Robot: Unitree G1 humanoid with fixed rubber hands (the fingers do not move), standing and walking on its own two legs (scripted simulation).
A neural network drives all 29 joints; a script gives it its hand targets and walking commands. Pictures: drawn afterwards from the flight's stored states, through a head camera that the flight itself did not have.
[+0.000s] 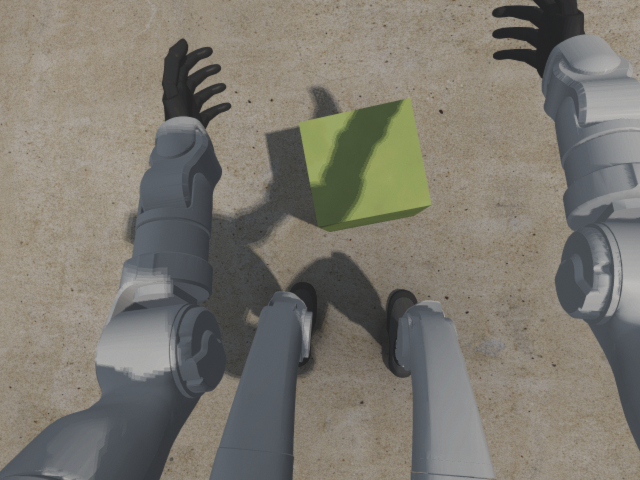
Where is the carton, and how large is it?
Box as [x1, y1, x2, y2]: [299, 98, 431, 231]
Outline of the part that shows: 410,98 299,122 317,224 319,227 328,231 332,231 414,215 431,204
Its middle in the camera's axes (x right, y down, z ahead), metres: +0.09 -0.13 +0.84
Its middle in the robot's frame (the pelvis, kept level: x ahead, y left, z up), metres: +0.50 +0.01 -0.51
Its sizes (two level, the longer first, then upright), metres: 0.210 0.200 0.250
